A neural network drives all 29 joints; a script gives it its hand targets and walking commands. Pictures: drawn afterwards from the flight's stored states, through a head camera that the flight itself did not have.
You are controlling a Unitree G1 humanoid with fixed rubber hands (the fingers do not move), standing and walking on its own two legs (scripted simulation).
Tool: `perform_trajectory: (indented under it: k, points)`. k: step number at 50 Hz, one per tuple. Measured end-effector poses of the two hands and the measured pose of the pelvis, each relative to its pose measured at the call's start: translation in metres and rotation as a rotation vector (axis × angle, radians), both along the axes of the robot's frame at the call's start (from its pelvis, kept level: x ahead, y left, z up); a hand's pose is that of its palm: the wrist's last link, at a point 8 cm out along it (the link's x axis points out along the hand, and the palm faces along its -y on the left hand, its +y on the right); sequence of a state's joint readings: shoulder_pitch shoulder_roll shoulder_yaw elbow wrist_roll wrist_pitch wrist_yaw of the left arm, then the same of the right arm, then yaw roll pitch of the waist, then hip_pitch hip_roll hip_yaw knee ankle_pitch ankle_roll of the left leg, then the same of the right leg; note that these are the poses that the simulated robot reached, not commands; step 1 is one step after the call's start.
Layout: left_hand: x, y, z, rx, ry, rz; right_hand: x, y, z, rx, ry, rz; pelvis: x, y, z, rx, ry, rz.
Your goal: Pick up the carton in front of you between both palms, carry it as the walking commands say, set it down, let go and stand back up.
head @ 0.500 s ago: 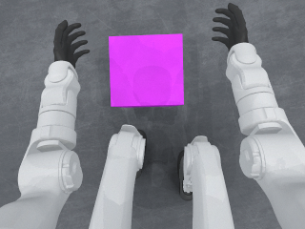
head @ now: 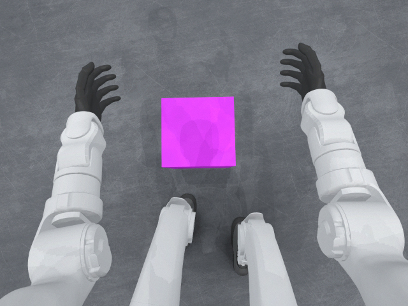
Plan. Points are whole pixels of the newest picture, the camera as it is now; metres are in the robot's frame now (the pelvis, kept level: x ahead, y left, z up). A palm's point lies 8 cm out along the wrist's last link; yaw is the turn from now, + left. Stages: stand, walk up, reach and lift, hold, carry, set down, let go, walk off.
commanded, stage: let go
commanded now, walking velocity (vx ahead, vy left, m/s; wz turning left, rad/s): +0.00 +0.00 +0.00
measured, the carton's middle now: (199, 137) +0.45 +0.09 -0.49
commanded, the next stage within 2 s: stand in 1.32 s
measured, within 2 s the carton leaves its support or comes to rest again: neither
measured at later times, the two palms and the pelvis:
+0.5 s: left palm (27, 163) +0.32 +0.28 +0.03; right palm (372, 155) +0.38 -0.16 +0.02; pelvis +0.06 +0.02 +0.12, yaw +1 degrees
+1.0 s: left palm (17, 240) +0.25 +0.22 +0.10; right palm out of the picture +0.26 -0.24 +0.10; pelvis +0.09 -0.02 +0.17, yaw +2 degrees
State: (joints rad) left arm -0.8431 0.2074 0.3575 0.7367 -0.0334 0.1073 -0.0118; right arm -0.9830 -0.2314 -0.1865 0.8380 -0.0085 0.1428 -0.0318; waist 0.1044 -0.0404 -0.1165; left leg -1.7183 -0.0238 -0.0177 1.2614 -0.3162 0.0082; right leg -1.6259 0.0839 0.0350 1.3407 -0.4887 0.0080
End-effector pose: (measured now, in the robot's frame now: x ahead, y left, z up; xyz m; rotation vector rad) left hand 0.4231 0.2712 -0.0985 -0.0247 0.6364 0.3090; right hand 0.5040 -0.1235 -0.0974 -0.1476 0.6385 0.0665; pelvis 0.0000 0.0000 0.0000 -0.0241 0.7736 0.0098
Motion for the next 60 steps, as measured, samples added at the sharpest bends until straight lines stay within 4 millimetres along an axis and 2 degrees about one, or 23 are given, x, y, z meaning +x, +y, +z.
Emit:
perform_trajectory:
  k: [5, 9, 17, 24, 31, 39, 43, 50, 55, 60]
  points:
    - [-0.003, 0.0, 0.022, 0.013, 0.019, -0.028, -0.005, -0.002, 0.023, -0.016, 0.01, -0.009, 0.007, 0.003, 0.025, -0.003, -0.017, 0.001]
    - [-0.015, -0.002, 0.037, 0.034, 0.054, -0.085, -0.023, -0.007, 0.039, -0.053, 0.027, -0.033, 0.015, 0.006, 0.045, -0.007, -0.043, 0.004]
    - [-0.064, 0.003, 0.079, 0.071, 0.151, -0.198, -0.088, -0.024, 0.076, -0.097, 0.086, -0.089, 0.039, 0.015, 0.09, -0.007, -0.172, 0.008]
    - [-0.099, 0.007, 0.121, 0.076, 0.166, -0.22, -0.121, -0.036, 0.113, -0.09, 0.093, -0.077, 0.059, 0.021, 0.117, 0.004, -0.31, 0.014]
    - [-0.139, -0.008, 0.155, 0.068, 0.169, -0.215, -0.159, -0.055, 0.143, -0.085, 0.108, -0.074, 0.078, 0.019, 0.139, 0.018, -0.45, 0.016]
    - [-0.178, -0.027, 0.187, 0.071, 0.177, -0.217, -0.206, -0.086, 0.175, -0.085, 0.117, -0.083, 0.091, 0.006, 0.159, 0.041, -0.635, 0.015]
    - [-0.184, -0.036, 0.194, 0.073, 0.179, -0.23, -0.223, -0.102, 0.186, -0.086, 0.119, -0.09, 0.094, -0.003, 0.164, 0.05, -0.711, 0.014]
    - [-0.177, -0.049, 0.196, 0.076, 0.173, -0.253, -0.243, -0.121, 0.197, -0.09, 0.135, -0.095, 0.094, -0.017, 0.165, 0.059, -0.804, 0.015]
    - [-0.174, -0.055, 0.195, 0.076, 0.181, -0.258, -0.246, -0.125, 0.198, -0.089, 0.145, -0.095, 0.093, -0.02, 0.165, 0.061, -0.836, 0.014]
    - [-0.178, -0.051, 0.194, 0.092, 0.208, -0.245, -0.242, -0.122, 0.195, -0.087, 0.141, -0.099, 0.094, -0.019, 0.164, 0.061, -0.842, 0.018]
